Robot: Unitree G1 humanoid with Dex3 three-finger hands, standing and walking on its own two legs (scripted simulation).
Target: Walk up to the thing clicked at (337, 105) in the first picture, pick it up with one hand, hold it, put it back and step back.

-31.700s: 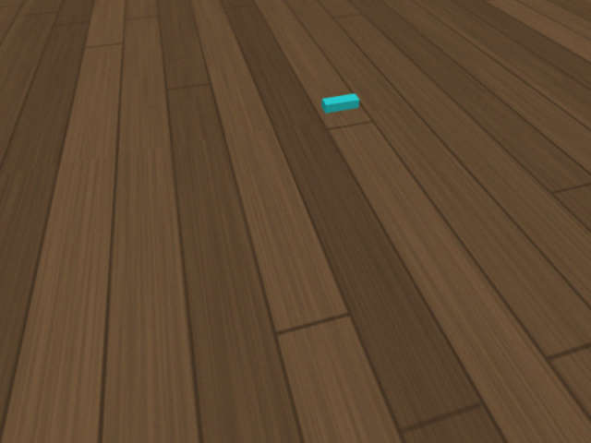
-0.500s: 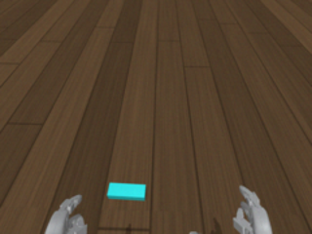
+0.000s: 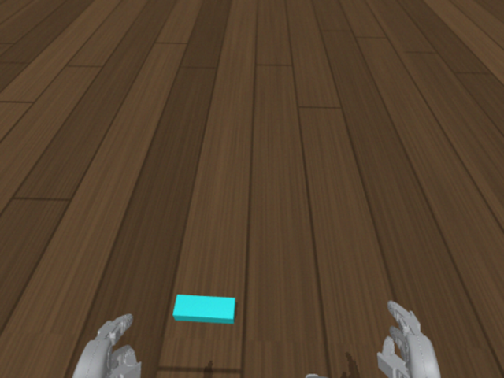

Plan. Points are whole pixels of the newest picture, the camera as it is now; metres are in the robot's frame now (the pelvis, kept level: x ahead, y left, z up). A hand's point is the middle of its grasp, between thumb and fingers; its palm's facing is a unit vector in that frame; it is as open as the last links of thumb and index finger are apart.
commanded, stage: home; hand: left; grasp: from above
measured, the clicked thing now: (205, 309) +0.48 +0.17 -0.69
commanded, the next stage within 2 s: stand in 0.60 s
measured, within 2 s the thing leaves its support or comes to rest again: neither
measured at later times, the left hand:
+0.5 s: hand (136, 371) +0.16 +0.18 -0.04, palm faces +0.05 -0.98 -0.21, open 7.4 cm
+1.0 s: hand out of the picture +0.10 +0.25 -0.11, palm faces +0.05 -0.94 -0.35, open 7.4 cm
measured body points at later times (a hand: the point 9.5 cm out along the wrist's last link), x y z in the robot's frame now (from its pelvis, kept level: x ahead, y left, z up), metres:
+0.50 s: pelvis +0.00 +0.00 +0.00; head +0.02 +0.01 +0.45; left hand +0.16 +0.23 -0.03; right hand +0.16 -0.24 -0.06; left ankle +0.00 +0.14 -0.68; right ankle +0.01 -0.14 -0.68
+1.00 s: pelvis +0.00 +0.01 +0.03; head +0.01 +0.01 +0.48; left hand +0.09 +0.29 -0.09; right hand +0.11 -0.28 -0.09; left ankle +0.00 +0.14 -0.68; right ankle +0.01 -0.14 -0.68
